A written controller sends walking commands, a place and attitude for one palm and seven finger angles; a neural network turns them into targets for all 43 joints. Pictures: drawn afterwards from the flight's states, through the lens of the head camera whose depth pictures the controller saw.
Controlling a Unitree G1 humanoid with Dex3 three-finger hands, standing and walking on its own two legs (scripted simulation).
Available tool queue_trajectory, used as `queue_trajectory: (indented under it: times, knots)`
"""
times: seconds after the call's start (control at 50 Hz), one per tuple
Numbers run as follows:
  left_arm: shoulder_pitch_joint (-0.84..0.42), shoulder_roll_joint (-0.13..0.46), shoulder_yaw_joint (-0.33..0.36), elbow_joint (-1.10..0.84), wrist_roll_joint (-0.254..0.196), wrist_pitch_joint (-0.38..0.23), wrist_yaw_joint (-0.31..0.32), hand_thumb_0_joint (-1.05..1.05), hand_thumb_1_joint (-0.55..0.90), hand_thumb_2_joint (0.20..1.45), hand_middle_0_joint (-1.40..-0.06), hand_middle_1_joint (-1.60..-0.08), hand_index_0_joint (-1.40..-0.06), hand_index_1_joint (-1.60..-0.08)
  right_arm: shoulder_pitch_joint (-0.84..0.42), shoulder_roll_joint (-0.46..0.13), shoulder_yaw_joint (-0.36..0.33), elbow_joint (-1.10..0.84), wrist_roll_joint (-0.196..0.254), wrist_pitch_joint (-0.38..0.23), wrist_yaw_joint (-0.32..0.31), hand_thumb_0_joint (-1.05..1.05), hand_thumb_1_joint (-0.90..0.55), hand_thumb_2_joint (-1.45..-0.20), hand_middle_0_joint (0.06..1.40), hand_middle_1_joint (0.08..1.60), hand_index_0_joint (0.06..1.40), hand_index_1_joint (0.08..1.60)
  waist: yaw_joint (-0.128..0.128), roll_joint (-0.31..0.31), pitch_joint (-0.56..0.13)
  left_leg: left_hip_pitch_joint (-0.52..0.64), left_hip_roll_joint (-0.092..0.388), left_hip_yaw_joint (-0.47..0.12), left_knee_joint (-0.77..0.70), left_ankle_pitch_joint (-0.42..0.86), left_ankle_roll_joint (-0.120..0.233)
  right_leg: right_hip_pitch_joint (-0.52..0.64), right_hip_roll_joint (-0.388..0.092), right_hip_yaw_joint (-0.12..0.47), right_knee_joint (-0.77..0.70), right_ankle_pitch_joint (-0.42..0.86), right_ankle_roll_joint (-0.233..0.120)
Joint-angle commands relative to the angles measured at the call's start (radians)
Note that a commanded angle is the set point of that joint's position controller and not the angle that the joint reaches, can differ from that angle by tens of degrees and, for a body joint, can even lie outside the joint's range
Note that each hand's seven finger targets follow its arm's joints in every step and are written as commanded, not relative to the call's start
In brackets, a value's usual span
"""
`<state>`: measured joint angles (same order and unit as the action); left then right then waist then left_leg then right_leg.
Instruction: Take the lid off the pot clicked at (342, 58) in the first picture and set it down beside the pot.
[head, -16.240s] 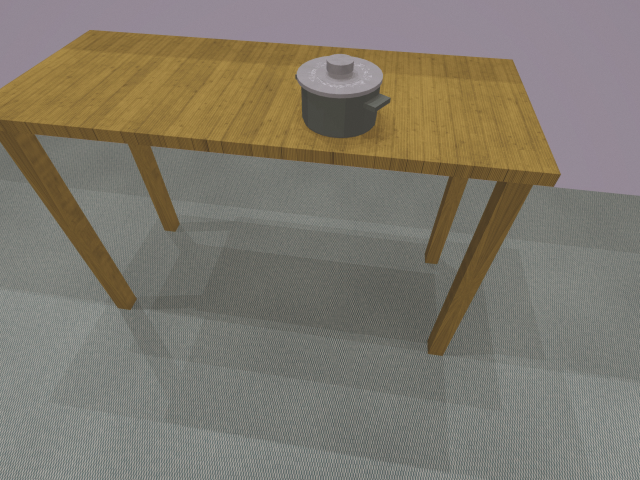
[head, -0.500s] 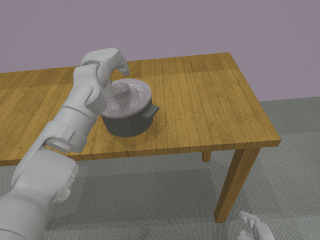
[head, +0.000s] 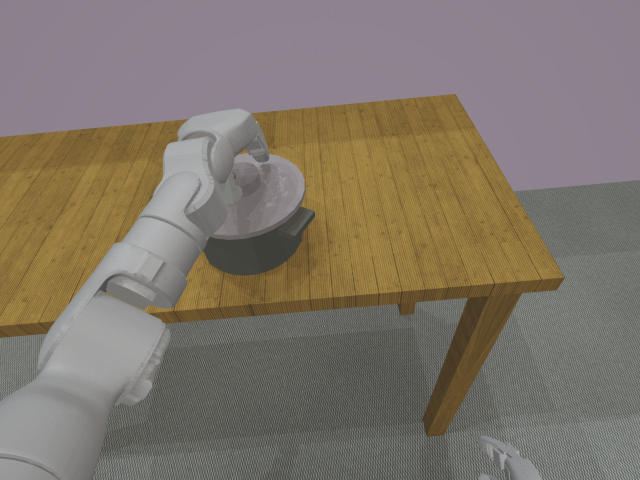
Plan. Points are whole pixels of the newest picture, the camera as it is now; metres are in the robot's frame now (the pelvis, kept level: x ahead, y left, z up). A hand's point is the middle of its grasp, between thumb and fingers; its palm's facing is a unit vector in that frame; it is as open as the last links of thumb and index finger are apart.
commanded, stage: lower the open fingers around the knob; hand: left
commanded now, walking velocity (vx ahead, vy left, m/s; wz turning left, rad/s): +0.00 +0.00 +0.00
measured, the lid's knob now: (240, 179) +0.47 +0.11 +0.15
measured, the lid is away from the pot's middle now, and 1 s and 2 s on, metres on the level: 0.01 0.00 0.00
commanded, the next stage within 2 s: close the fingers and squeeze the knob in 0.38 s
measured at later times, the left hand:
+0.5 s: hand (225, 186) +0.43 +0.11 +0.17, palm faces -0.20 -0.10 -0.97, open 9.9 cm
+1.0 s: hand (233, 178) +0.44 +0.11 +0.17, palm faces -0.23 -0.10 -0.97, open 8.7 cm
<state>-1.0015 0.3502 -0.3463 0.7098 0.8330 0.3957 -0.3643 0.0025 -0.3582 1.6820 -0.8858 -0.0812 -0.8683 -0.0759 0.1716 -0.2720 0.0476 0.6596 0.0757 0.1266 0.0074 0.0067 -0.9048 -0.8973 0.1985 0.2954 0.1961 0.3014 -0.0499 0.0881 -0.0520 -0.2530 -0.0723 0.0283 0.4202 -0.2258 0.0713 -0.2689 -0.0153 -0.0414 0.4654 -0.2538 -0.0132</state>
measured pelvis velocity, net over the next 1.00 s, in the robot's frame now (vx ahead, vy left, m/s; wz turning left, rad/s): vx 0.00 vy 0.00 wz -0.01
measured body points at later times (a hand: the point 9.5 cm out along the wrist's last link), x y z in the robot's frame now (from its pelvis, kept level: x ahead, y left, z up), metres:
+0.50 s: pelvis -0.01 +0.01 +0.00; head +0.00 -0.03 +0.45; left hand +0.43 +0.12 +0.23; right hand +0.17 -0.22 -0.11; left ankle -0.01 +0.08 -0.74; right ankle -0.01 -0.11 -0.74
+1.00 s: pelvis +0.00 +0.00 +0.00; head +0.00 -0.04 +0.45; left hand +0.45 +0.11 +0.23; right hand +0.12 -0.25 -0.13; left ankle -0.01 +0.08 -0.74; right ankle -0.01 -0.11 -0.74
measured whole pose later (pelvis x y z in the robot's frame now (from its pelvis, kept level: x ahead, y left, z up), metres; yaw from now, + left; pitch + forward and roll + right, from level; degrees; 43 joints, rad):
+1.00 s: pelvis +0.00 +0.00 +0.00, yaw +0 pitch +3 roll +0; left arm -0.96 0.35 -0.32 0.68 0.83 0.38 -0.36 0.00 -0.06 1.24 -0.76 -0.53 -0.76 -0.53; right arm 0.20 -0.28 0.04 0.67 0.07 0.13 0.01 0.01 -0.91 -0.90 0.20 0.30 0.20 0.30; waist -0.05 0.10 -0.05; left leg -0.23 -0.07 0.03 0.41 -0.22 0.07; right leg -0.25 -0.01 -0.03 0.45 -0.24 -0.01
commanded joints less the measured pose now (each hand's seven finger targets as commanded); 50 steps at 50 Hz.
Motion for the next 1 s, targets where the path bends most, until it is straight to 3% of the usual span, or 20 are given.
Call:
queue_trajectory:
  times: [0.0, 0.06, 0.14, 0.2, 0.28, 0.3, 0.34, 0.4, 0.46, 0.48, 0.54, 0.62, 0.66, 0.68, 0.74, 0.76, 0.88, 0.94, 0.96, 0.98]
  knots:
    - [-0.385, 0.146, 0.075, -0.162, 0.023, -0.006, 0.025, 0.000, -0.371, 1.681, -0.880, -0.081, -0.880, -0.081, -0.102, -0.103, -0.044, -0.153, 0.002, -0.037, 0.008, 0.000, -0.900, -0.900, 0.200, 0.300, 0.200, 0.300, 0.010, -0.136, -0.359, 0.153, 0.030, -0.054, -0.011, 0.375, -0.005, 0.144, 0.019, 0.012, -0.014, 0.415, -0.031]
    - [-0.465, 0.228, 0.133, -0.270, 0.027, -0.018, 0.033, 0.000, -0.371, 1.681, -0.880, -0.081, -0.880, -0.081, -0.106, -0.106, -0.048, -0.162, -0.002, -0.038, 0.008, 0.000, -0.900, -0.900, 0.200, 0.300, 0.200, 0.300, 0.015, -0.145, -0.385, 0.154, 0.028, -0.057, -0.017, 0.369, 0.002, 0.184, 0.018, 0.019, -0.019, 0.431, -0.033]
    - [-0.391, 0.130, 0.071, -0.303, -0.005, -0.014, 0.027, 0.000, -0.371, 1.681, -0.880, -0.081, -0.880, -0.081, -0.120, -0.106, -0.058, -0.172, 0.004, -0.037, 0.019, 0.000, -0.900, -0.900, 0.200, 0.300, 0.200, 0.300, 0.011, -0.140, -0.361, 0.178, 0.034, -0.065, -0.007, 0.450, 0.003, 0.158, 0.018, 0.009, -0.024, 0.449, -0.034]
    - [-0.389, 0.227, 0.138, -0.297, 0.019, -0.008, 0.035, 0.000, -0.371, 1.681, -0.880, -0.081, -0.880, -0.081, -0.122, -0.105, -0.051, -0.162, 0.006, -0.033, 0.021, 0.000, -0.900, -0.900, 0.200, 0.300, 0.200, 0.300, 0.024, -0.152, -0.360, 0.171, 0.035, -0.060, -0.015, 0.409, -0.001, 0.165, 0.024, 0.012, -0.017, 0.427, -0.033]
    - [-0.421, 0.161, 0.076, -0.332, 0.018, -0.006, 0.041, 0.000, -0.371, 1.681, -0.880, -0.081, -0.880, -0.081, -0.142, -0.095, -0.051, -0.167, 0.006, -0.027, 0.024, 0.000, -0.900, -0.900, 0.200, 0.300, 0.200, 0.300, 0.015, -0.133, -0.339, 0.177, 0.037, -0.063, -0.021, 0.365, -0.005, 0.129, 0.026, 0.004, -0.022, 0.372, -0.037]
    - [-0.425, 0.198, 0.105, -0.334, 0.019, -0.004, 0.047, 0.000, -0.371, 1.681, -0.880, -0.081, -0.880, -0.081, -0.139, -0.097, -0.050, -0.164, 0.008, -0.027, 0.024, 0.000, -0.900, -0.900, 0.200, 0.300, 0.200, 0.300, 0.020, -0.135, -0.339, 0.175, 0.038, -0.064, -0.025, 0.350, -0.006, 0.131, 0.026, 0.006, -0.023, 0.359, -0.038]
    - [-0.425, 0.179, 0.093, -0.333, 0.002, -0.007, 0.052, 0.000, -0.371, 1.681, -0.880, -0.081, -0.880, -0.081, -0.146, -0.104, -0.051, -0.165, 0.006, -0.022, 0.022, 0.000, -0.900, -0.900, 0.200, 0.300, 0.200, 0.300, 0.013, -0.117, -0.327, 0.167, 0.035, -0.066, -0.024, 0.327, -0.006, 0.120, 0.022, 0.004, -0.031, 0.341, -0.043]
    - [-0.444, 0.238, 0.132, -0.287, 0.030, -0.001, 0.062, 0.000, -0.371, 1.681, -0.880, -0.081, -0.880, -0.081, -0.145, -0.098, -0.041, -0.155, 0.007, -0.023, 0.013, 0.000, -0.900, -0.900, 0.200, 0.300, 0.200, 0.300, 0.021, -0.140, -0.333, 0.148, 0.035, -0.060, -0.034, 0.288, -0.010, 0.132, 0.025, 0.008, -0.023, 0.320, -0.041]
    - [-0.453, 0.180, 0.084, -0.274, 0.027, -0.003, 0.062, 0.000, -0.371, 1.681, -0.880, -0.081, -0.880, -0.081, -0.152, -0.091, -0.040, -0.158, 0.006, -0.021, 0.012, 0.000, -0.900, -0.900, 0.200, 0.300, 0.200, 0.300, 0.014, -0.126, -0.330, 0.148, 0.035, -0.059, -0.035, 0.259, -0.012, 0.113, 0.021, 0.008, -0.026, 0.291, -0.040]
    - [-0.465, 0.167, 0.070, -0.279, 0.027, -0.002, 0.060, 0.000, -0.249, 1.332, -0.827, -0.081, -0.827, -0.081, -0.156, -0.092, -0.041, -0.160, 0.008, -0.020, 0.012, 0.000, -0.900, -0.900, 0.200, 0.300, 0.200, 0.300, 0.010, -0.115, -0.331, 0.154, 0.036, -0.062, -0.035, 0.257, -0.014, 0.102, 0.023, 0.006, -0.026, 0.282, -0.042]
    - [-0.452, 0.147, 0.064, -0.232, 0.012, -0.001, 0.063, 0.000, -0.214, 1.322, -0.848, -0.081, -0.848, -0.081, -0.148, -0.101, -0.042, -0.155, 0.008, -0.012, 0.009, 0.000, -0.900, -0.900, 0.200, 0.300, 0.200, 0.300, 0.000, -0.116, -0.303, 0.145, 0.037, -0.069, -0.033, 0.236, -0.014, 0.074, 0.023, 0.001, -0.035, 0.255, -0.045]
    - [-0.541, 0.199, 0.090, -0.215, 0.036, -0.001, 0.067, 0.000, -0.167, 1.305, -0.877, -0.081, -0.877, -0.081, -0.135, -0.095, -0.035, -0.145, 0.005, -0.022, -0.005, 0.000, -0.900, -0.900, 0.200, 0.300, 0.200, 0.300, 0.002, -0.131, -0.329, 0.137, 0.032, -0.063, -0.045, 0.204, -0.011, 0.104, 0.023, 0.010, -0.033, 0.253, -0.041]
    - [-0.555, 0.193, 0.089, -0.237, 0.033, -0.013, 0.069, 0.000, -0.143, 1.295, -0.801, -0.281, -0.801, -0.281, -0.136, -0.091, -0.037, -0.151, 0.003, -0.031, -0.005, 0.000, -0.900, -0.900, 0.200, 0.300, 0.200, 0.300, 0.004, -0.130, -0.363, 0.148, 0.031, -0.069, -0.043, 0.214, -0.010, 0.122, 0.020, 0.015, -0.029, 0.265, -0.040]
    - [-0.540, 0.132, 0.040, -0.207, 0.030, -0.010, 0.062, 0.000, -0.130, 1.289, -0.784, -0.335, -0.784, -0.335, -0.135, -0.089, -0.039, -0.148, 0.004, -0.033, -0.004, 0.000, -0.900, -0.900, 0.200, 0.300, 0.200, 0.300, -0.005, -0.114, -0.341, 0.155, 0.029, -0.068, -0.038, 0.230, -0.009, 0.100, 0.023, 0.010, -0.029, 0.275, -0.042]
    - [-0.473, 0.123, 0.059, -0.203, 0.004, -0.010, 0.059, 0.000, -0.093, 1.270, -0.753, -0.454, -0.753, -0.454, -0.118, -0.102, -0.048, -0.151, 0.001, -0.031, 0.003, 0.000, -0.900, -0.900, 0.200, 0.300, 0.200, 0.300, 0.002, -0.121, -0.345, 0.160, 0.032, -0.077, -0.031, 0.277, -0.010, 0.107, 0.020, 0.005, -0.033, 0.300, -0.044]
    - [-0.455, 0.191, 0.113, -0.161, 0.027, -0.006, 0.060, 0.000, -0.080, 1.264, -0.747, -0.486, -0.747, -0.486, -0.112, -0.099, -0.043, -0.140, -0.002, -0.032, -0.001, 0.000, -0.900, -0.900, 0.200, 0.300, 0.200, 0.300, 0.013, -0.165, -0.349, 0.140, 0.032, -0.068, -0.035, 0.256, -0.008, 0.132, 0.022, 0.011, -0.031, 0.305, -0.038]
    - [-0.514, 0.241, 0.137, -0.190, 0.033, -0.020, 0.057, 0.000, -0.003, 1.216, -0.727, -0.632, -0.727, -0.632, -0.108, -0.104, -0.044, -0.140, -0.002, -0.044, -0.011, 0.000, -0.900, -0.900, 0.200, 0.300, 0.200, 0.300, 0.016, -0.161, -0.347, 0.118, 0.026, -0.054, -0.047, 0.238, 0.003, 0.175, 0.016, 0.025, -0.037, 0.335, -0.034]
    - [-0.422, 0.187, 0.111, -0.218, 0.010, -0.023, 0.047, 0.000, 0.037, 1.188, -0.727, -0.688, -0.727, -0.688, -0.112, -0.108, -0.052, -0.158, -0.002, -0.047, 0.000, 0.000, -0.900, -0.900, 0.200, 0.300, 0.200, 0.300, 0.019, -0.133, -0.364, 0.144, 0.025, -0.059, -0.027, 0.319, 0.005, 0.179, 0.014, 0.020, -0.035, 0.389, -0.038]
    - [-0.423, 0.208, 0.120, -0.202, 0.029, -0.019, 0.046, 0.000, 0.051, 1.178, -0.727, -0.705, -0.727, -0.705, -0.109, -0.104, -0.048, -0.150, 0.000, -0.045, 0.001, 0.000, -0.900, -0.900, 0.200, 0.300, 0.200, 0.300, 0.019, -0.155, -0.360, 0.141, 0.028, -0.056, -0.030, 0.315, 0.001, 0.178, 0.017, 0.020, -0.028, 0.390, -0.034]
    - [-0.401, 0.170, 0.089, -0.164, 0.024, -0.012, 0.040, 0.000, 0.064, 1.168, -0.728, -0.721, -0.728, -0.721, -0.111, -0.104, -0.045, -0.149, 0.002, -0.042, 0.001, 0.000, -0.900, -0.900, 0.200, 0.300, 0.200, 0.300, 0.014, -0.157, -0.317, 0.121, 0.024, -0.048, -0.033, 0.285, 0.003, 0.160, 0.019, 0.018, -0.036, 0.376, -0.032]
